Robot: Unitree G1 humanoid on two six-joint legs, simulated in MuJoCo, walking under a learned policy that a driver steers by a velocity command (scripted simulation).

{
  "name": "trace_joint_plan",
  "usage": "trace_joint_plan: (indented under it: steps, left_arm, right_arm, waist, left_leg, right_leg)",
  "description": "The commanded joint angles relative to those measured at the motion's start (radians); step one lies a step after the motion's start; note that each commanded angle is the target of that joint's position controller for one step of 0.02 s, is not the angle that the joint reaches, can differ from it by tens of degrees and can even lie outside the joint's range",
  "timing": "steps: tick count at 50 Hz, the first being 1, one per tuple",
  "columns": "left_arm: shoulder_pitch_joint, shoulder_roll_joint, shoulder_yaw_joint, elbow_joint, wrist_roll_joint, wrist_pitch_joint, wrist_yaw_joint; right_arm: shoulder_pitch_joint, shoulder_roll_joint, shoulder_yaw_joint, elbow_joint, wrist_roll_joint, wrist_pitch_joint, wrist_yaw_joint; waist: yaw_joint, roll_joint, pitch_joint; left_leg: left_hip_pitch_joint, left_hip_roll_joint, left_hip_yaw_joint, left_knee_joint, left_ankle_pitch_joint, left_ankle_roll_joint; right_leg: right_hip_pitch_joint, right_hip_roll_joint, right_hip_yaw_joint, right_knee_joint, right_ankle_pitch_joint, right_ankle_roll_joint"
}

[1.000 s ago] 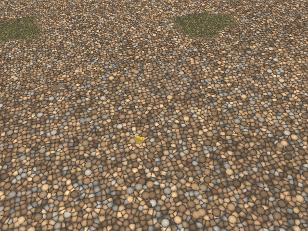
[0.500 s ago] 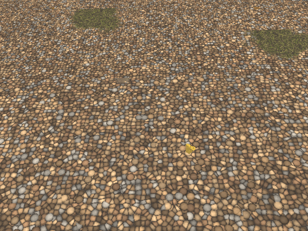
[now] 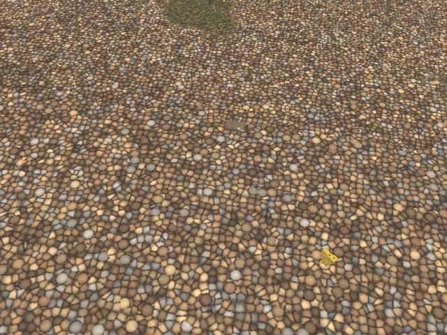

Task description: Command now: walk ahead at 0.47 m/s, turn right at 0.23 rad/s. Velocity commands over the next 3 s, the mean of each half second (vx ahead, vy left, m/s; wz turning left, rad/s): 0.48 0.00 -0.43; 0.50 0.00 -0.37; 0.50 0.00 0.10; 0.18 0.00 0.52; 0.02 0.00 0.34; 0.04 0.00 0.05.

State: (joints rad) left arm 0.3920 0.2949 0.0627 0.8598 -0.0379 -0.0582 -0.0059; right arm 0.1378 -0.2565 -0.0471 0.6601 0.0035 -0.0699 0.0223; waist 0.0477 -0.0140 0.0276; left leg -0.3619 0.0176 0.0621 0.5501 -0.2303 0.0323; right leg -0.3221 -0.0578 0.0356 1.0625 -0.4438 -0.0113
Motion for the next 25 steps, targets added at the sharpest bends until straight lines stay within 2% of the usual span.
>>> trace_joint_plan:
  steps: [1,3,6,8,10,13,15,17,19,20,21,22,23,24,25]
  left_arm:
    - [-0.088,0.113,0.032,-0.107,0.006,-0.018,0.005]
    - [-0.05,0.07,0.027,-0.085,0.003,0.006,0.001]
    - [-0.085,0.044,0.024,-0.099,0.005,0.022,0.003]
    - [-0.14,0.034,0.019,-0.122,0.01,0.019,-0.002]
    - [-0.21,0.021,0.009,-0.146,0.015,0.014,-0.016]
    - [-0.319,0.005,-0.004,-0.194,0.017,0.012,-0.038]
    - [-0.367,0.008,-0.006,-0.226,0.015,0.01,-0.052]
    - [-0.375,0.026,0.001,-0.252,0.014,0.012,-0.062]
    - [-0.304,0.07,0.024,-0.256,0.011,0.02,-0.064]
    - [-0.199,0.111,0.046,-0.238,0.008,0.024,-0.059]
    - [-0.038,0.166,0.078,-0.202,0.009,0.03,-0.044]
    - [0.055,0.251,0.098,-0.178,0.009,0.044,-0.021]
    - [0.004,0.306,0.098,-0.213,0.012,0.024,-0.026]
    - [0.017,0.21,0.073,-0.22,0.017,0.012,-0.032]
    - [-0.023,0.171,0.062,-0.214,0.019,-0.001,-0.032]
  right_arm:
    - [0.125,-0.107,-0.038,0.004,0.0,-0.02,0.0]
    - [0.088,-0.088,-0.039,0.018,-0.014,-0.039,-0.002]
    - [0.102,-0.102,-0.048,0.049,-0.024,-0.054,-0.012]
    - [0.112,-0.111,-0.051,0.065,-0.022,-0.052,-0.02]
    - [0.118,-0.13,-0.055,0.073,-0.017,-0.048,-0.028]
    - [0.171,-0.161,-0.065,0.101,-0.005,-0.035,-0.037]
    - [0.195,-0.174,-0.07,0.116,0.005,-0.019,-0.039]
    - [0.191,-0.196,-0.075,0.119,0.01,-0.002,-0.043]
    - [0.181,-0.23,-0.083,0.113,0.017,0.015,-0.051]
    - [0.17,-0.244,-0.085,0.109,0.02,0.023,-0.053]
    - [0.148,-0.238,-0.079,0.102,0.028,0.021,-0.054]
    - [0.188,-0.146,-0.049,0.081,-0.008,0.008,-0.051]
    - [0.251,-0.061,-0.014,0.026,-0.009,-0.027,-0.036]
    - [0.12,-0.162,-0.034,0.012,0.024,-0.062,-0.021]
    - [0.057,-0.173,-0.035,-0.016,0.047,-0.077,-0.015]
  waist:
    - [-0.083,0.162,-0.04]
    - [-0.044,0.152,-0.022]
    - [-0.036,0.096,0.014]
    - [-0.046,0.084,0.038]
    - [-0.067,0.072,0.06]
    - [-0.108,0.042,0.096]
    - [-0.117,0.039,0.103]
    - [-0.097,0.059,0.075]
    - [-0.04,0.105,-0.009]
    - [0.022,0.115,-0.072]
    - [0.115,0.089,-0.152]
    - [0.106,-0.1,-0.233]
    - [0.005,-0.253,-0.377]
    - [0.084,-0.092,-0.371]
    - [0.065,-0.054,-0.224]
  left_leg:
    - [0.326,0.264,-0.299,-0.354,-0.038,0.139]
    - [0.249,0.229,-0.18,-0.393,0.124,0.126]
    - [0.242,0.223,-0.063,-0.414,0.286,0.134]
    - [0.255,0.215,-0.006,-0.426,0.309,0.131]
    - [0.261,0.21,0.048,-0.442,0.313,0.12]
    - [0.338,0.244,0.091,-0.438,0.357,0.118]
    - [0.42,0.264,0.114,-0.4,0.43,0.112]
    - [0.472,0.27,0.144,-0.316,0.663,0.097]
    - [0.505,0.266,0.162,-0.148,1.007,0.078]
    - [0.476,0.255,0.166,0.008,1.076,0.067]
    - [0.35,0.215,0.183,0.236,0.97,0.033]
    - [0.061,0.133,0.17,0.566,0.293,-0.011]
    - [-0.311,-0.087,-0.029,0.888,-0.382,-0.057]
    - [-0.414,-0.031,-0.187,0.913,-0.326,-0.033]
    - [-0.447,0.009,-0.175,0.845,-0.236,-0.01]
  right_leg:
    - [-0.393,-0.078,0.064,0.117,0.157,-0.011]
    - [-0.326,-0.083,0.064,0.113,0.247,-0.001]
    - [-0.376,-0.072,0.087,0.045,0.333,0.018]
    - [-0.395,-0.062,0.084,-0.084,0.42,0.021]
    - [-0.372,-0.053,0.037,-0.222,0.501,0.014]
    - [-0.39,-0.047,-0.018,-0.342,0.515,-0.01]
    - [-0.414,-0.038,-0.047,-0.392,0.469,-0.032]
    - [-0.361,0.002,-0.096,-0.423,0.39,-0.064]
    - [-0.219,0.076,-0.156,-0.41,0.282,-0.107]
    - [-0.075,0.114,-0.167,-0.421,0.252,-0.136]
    - [0.186,0.14,-0.14,-0.504,0.317,-0.179]
    - [0.484,-0.041,0.151,-0.505,0.366,-0.241]
    - [0.744,-0.269,0.771,-0.676,0.145,-0.466]
    - [0.728,-0.264,0.763,-0.774,0.092,-0.412]
    - [0.6,-0.233,0.618,-0.786,0.138,-0.366]
